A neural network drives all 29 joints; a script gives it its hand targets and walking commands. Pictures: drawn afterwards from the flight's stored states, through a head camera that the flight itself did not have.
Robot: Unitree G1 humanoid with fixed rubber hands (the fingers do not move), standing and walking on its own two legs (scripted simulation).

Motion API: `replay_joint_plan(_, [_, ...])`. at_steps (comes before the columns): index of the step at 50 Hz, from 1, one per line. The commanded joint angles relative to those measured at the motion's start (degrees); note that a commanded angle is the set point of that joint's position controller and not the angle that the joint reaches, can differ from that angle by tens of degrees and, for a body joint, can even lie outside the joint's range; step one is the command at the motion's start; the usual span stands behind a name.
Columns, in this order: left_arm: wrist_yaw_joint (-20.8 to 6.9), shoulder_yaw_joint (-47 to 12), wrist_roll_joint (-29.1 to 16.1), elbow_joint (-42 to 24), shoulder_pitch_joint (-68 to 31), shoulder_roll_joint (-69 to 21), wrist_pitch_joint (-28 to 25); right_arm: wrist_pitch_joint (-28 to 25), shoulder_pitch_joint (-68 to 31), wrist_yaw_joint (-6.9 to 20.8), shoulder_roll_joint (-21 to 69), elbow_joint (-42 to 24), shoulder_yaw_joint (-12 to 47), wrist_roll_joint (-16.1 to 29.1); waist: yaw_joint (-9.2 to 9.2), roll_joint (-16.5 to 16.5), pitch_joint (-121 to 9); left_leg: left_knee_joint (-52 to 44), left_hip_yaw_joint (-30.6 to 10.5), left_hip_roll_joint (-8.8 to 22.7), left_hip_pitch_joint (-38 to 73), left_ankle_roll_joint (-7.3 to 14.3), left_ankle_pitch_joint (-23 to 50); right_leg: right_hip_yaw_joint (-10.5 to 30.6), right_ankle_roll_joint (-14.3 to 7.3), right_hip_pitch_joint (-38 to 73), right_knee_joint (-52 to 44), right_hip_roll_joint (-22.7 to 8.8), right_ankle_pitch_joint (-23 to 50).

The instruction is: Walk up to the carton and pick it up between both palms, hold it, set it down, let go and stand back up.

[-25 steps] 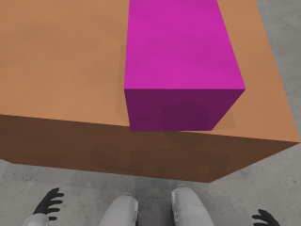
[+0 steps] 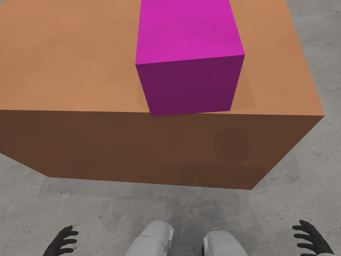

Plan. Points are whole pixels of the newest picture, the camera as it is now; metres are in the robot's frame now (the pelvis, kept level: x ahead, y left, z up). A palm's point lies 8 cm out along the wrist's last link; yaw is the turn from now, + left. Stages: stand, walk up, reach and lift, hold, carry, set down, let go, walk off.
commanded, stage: walk up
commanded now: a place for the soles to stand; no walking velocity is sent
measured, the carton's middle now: (186, 52) +0.57 -0.01 +0.09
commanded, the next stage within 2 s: none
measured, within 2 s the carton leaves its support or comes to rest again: neither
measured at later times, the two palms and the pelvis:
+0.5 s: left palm out of the picture -0.10 +0.30 -0.13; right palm out of the picture -0.04 -0.32 -0.10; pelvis -0.18 -0.01 -0.02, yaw -3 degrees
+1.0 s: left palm out of the picture -0.20 +0.31 -0.09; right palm out of the picture -0.27 -0.33 -0.12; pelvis -0.27 -0.02 +0.00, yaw -4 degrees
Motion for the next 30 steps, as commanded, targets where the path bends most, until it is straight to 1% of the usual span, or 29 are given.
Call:
replay_joint_plan(1, [0.92,4.89,0.23,-4.61,5.27,13.96,-0.36,-1.93,1.19,-0.95,-8.98,-4.73,-2.57,-0.07,3.24,-15.21,-16.91,-11.34,3.69,3.1,-4.21,-0.86,-1.0,16.1,-13.25,20.47,-9.78,-14.77,48.78])
replay_joint_plan(2, [0.78,4.99,0.13,-4.95,4.95,14.28,-0.15,-2.09,1.78,-0.88,-9.01,-4.63,-2.69,-0.23,2.77,-16.21,-17.57,-15.4,4.84,4.01,-2.07,-0.49,-0.6,16.03,-13.04,19.76,-9.24,-14.83,48.97])
replay_joint_plan(4, [0.41,5.11,-0.22,-5.88,2.74,15.32,0.35,-2.3,4.49,-0.48,-9.4,-3.9,-3.22,-0.88,0.76,-17.62,-18.85,-24.41,7.33,4.36,4.82,0.54,2.32,15.54,-11.25,15.55,-8.07,-14.39,45.56])
replay_joint_plan(5, [0.21,5.19,-0.59,-6.35,1.39,15.68,0.69,-2.43,6.51,-0.21,-9.36,-3.21,-3.5,-1.33,-0.94,-16.54,-19.24,-31.65,8.46,4.16,9.86,1.15,7.43,14.54,-9.64,11.87,-6.52,-13.68,42.67])
replay_joint_plan(6, [0.06,5.07,-1.09,-6.63,1.15,15.24,0.99,-2.81,7.74,-0.08,-9.92,-3.0,-3.94,-2.19,-2.05,-14.41,-19.23,-39.2,7.6,4.91,15.31,2.02,16.43,12.97,-6.74,6.5,-3.88,-12.25,37.66])
replay_joint_plan(7, [-0.14,4.41,-1.59,-6.92,1.94,13.09,0.98,-3.11,7.23,-0.19,-12.66,-3.39,-4.84,-3.28,-1.9,-7.73,-20.52,-40.31,-1.52,11.15,20.66,4.78,28.5,10.8,-2.53,-1.57,2.32,-8.35,26.11])
replay_joint_plan(8, [-0.03,3.82,-2.18,-6.84,3.05,10.78,0.93,-3.02,3.6,-0.14,-16.24,-5.17,-5.51,-3.54,-1.0,4.97,-20.65,-41.68,-18.15,22.92,23.53,11.22,41.9,4.54,1.42,-11.36,14.67,2.61,1.05])
replay_joint_plan(9, [1.19,5.12,-1.26,-5.5,-1.26,13.47,1.29,-2.73,5.41,0.07,-19.41,-4.8,-6.31,-2.44,-4.94,8.23,-20.35,-43.69,-26.34,32.05,12.36,20.29,44.22,7.46,2.19,-6.51,25.81,4.88,-19.35])
replay_joint_plan(10, [1.27,5.88,-0.67,-5.38,-0.82,16.13,1.41,-2.78,3.18,-0.64,-19.34,-5.61,-6.64,-2.65,-4.13,7.25,-17.78,-43.54,-27.6,33.42,7.24,22.49,38.36,10.92,1.98,-4.25,32.75,2.32,-18.15])
replay_joint_plan(11, [0.78,5.98,-0.63,-4.59,1.1,16.71,1.35,-2.95,0.71,-0.73,-16.79,-6.48,-6.12,-2.47,-2.62,5.56,-16.45,-41.81,-19.55,30.08,7.42,21.14,37.04,10.82,1.92,-5.27,34.75,2.37,-15.29])
replay_joint_plan(12, [0.5,6.19,-0.79,-3.1,3.54,15.38,1.17,-2.94,-1.55,-0.6,-14.39,-7.7,-5.24,-2.44,-1.35,4.78,-15.71,-39.54,-11.33,24.89,9.32,18.0,39.09,11.42,1.92,-8.15,34.34,3.96,-12.91])
replay_joint_plan(13, [0.36,6.2,-1.03,-1.91,5.44,14.25,1.18,-2.99,-2.39,-0.65,-12.45,-8.13,-4.65,-2.22,-0.63,4.62,-15.45,-37.84,-6.99,21.84,11.1,16.42,41.83,10.68,2.15,-10.72,35.65,4.94,-10.61])
replay_joint_plan(14, [0.28,6.22,-1.36,-1.93,5.98,13.53,1.19,-2.92,-1.46,-0.64,-11.53,-8.26,-4.45,-1.99,-0.92,5.71,-15.22,-37.34,-6.25,20.67,10.79,15.91,41.82,9.67,2.62,-10.79,35.75,5.0,-9.78])
replay_joint_plan(15, [0.28,6.18,-1.48,-2.8,5.22,13.0,1.16,-2.9,0.28,-0.6,-11.41,-8.13,-4.44,-1.96,-1.94,6.61,-15.31,-36.99,-7.16,20.48,12.02,15.86,42.08,9.04,3.26,-10.49,33.71,4.78,-10.38])
replay_joint_plan(16, [0.33,6.09,-1.42,-3.59,4.5,13.0,0.97,-2.74,1.29,-0.63,-11.59,-8.07,-4.42,-2.06,-2.59,8.43,-15.9,-36.18,-8.01,20.84,15.12,15.93,43.74,9.04,3.99,-10.91,30.34,4.31,-11.47])
replay_joint_plan(17, [0.31,5.98,-1.27,-4.11,4.95,13.03,0.64,-2.62,1.43,-0.77,-11.72,-8.45,-4.5,-2.25,-2.61,10.25,-17.1,-34.92,-8.03,21.33,18.76,15.97,45.64,9.21,4.25,-11.84,25.95,3.32,-12.17])
replay_joint_plan(18, [0.26,5.93,-1.09,-3.84,6.14,13.06,0.12,-2.6,1.45,-0.85,-11.48,-8.67,-4.39,-2.26,-2.32,11.08,-18.84,-33.82,-7.52,21.63,21.37,15.9,45.84,8.64,4.02,-11.67,21.27,2.24,-12.64])
replay_joint_plan(20, [-0.06,5.82,-0.99,-2.66,8.24,12.89,-0.56,-2.5,1.15,-0.68,-11.6,-9.21,-4.46,-2.6,-1.86,12.72,-21.4,-33.14,-6.18,21.75,21.94,15.24,42.63,6.37,3.08,-8.01,9.97,-0.47,-12.06])
replay_joint_plan(21, [-0.3,5.83,-0.91,-1.86,9.51,12.78,-0.79,-2.28,0.24,-0.53,-11.78,-9.52,-4.44,-2.71,-1.37,13.17,-22.33,-32.91,-5.38,21.09,20.42,14.23,39.04,5.0,2.53,-4.86,3.95,-0.99,-12.02])
replay_joint_plan(22, [-0.58,5.88,-0.63,-0.38,11.53,12.63,-1.12,-1.83,-1.06,-0.26,-12.1,-9.77,-4.49,-2.63,-0.31,12.59,-23.02,-31.6,-3.19,19.32,17.05,12.36,33.55,3.08,1.95,0.56,-4.39,-0.41,-9.15])
replay_joint_plan(23, [-0.83,6.15,-0.24,1.74,14.74,12.47,-1.54,-1.14,-1.82,0.04,-12.4,-9.74,-4.38,-2.44,1.44,11.07,-23.18,-28.68,-0.9,17.6,11.55,9.98,28.05,1.42,1.06,7.36,-14.66,0.82,-3.72])
replay_joint_plan(24, [-0.87,6.59,0.52,2.2,14.86,13.94,-2.23,-0.45,-0.04,0.24,-10.55,-9.33,-3.71,-2.34,1.53,4.0,-20.74,-20.7,1.45,13.77,2.29,6.59,19.64,8.7,-0.24,11.37,-20.58,0.11,-5.25])
replay_joint_plan(25, [-0.73,7.67,1.91,0.87,12.88,19.97,-2.73,-0.46,0.88,0.24,-6.85,-10.24,-2.79,-1.96,0.66,-15.54,-16.48,-8.97,8.12,5.69,-14.56,2.03,0.95,33.33,-4.46,11.2,-24.88,-13.67,-6.75])
replay_joint_plan(26, [-0.69,9.37,1.75,-0.77,9.5,26.16,-2.85,-1.06,-6.27,-0.87,-10.59,-11.05,-3.87,-2.63,4.43,-14.64,-13.54,-4.65,0.82,4.7,-10.92,0.4,-6.19,46.02,-14.03,-3.83,-27.75,-23.9,-6.92])
replay_joint_plan(27, [-0.1,9.49,1.68,-0.93,3.66,26.06,-2.63,-2.05,-7.64,-0.66,-12.77,-8.71,-4.75,-2.68,3.7,-14.79,-8.87,-1.48,-0.68,7.82,-1.79,0.53,-2.45,47.68,-16.25,-16.29,-29.4,-25.98,-11.57])
replay_joint_plan(28, [0.04,8.11,1.25,-1.35,0.49,21.42,-2.88,-2.68,-6.58,0.16,-13.72,-6.67,-5.18,-2.11,0.97,-10.33,-5.47,-1.58,0.49,7.64,1.44,1.21,0.62,38.34,-13.79,-17.61,-26.23,-21.76,-6.01])
replay_joint_plan(29, [-0.02,6.88,1.06,-1.61,-0.24,18.31,-3.54,-2.94,-2.72,0.85,-12.74,-4.75,-5.36,-1.56,-1.56,-8.17,-6.9,-1.54,2.37,5.45,-0.13,1.65,2.63,28.89,-11.15,-10.02,-20.2,-17.0,3.34])
replay_joint_plan(30, [-0.01,6.35,0.72,-1.3,-1.04,16.79,-4.1,-2.95,2.04,1.05,-11.14,-3.24,-5.06,-1.28,-2.94,-11.22,-9.1,-2.08,3.06,4.51,-2.77,1.76,3.11,23.78,-9.85,-4.1,-17.04,-14.6,9.23])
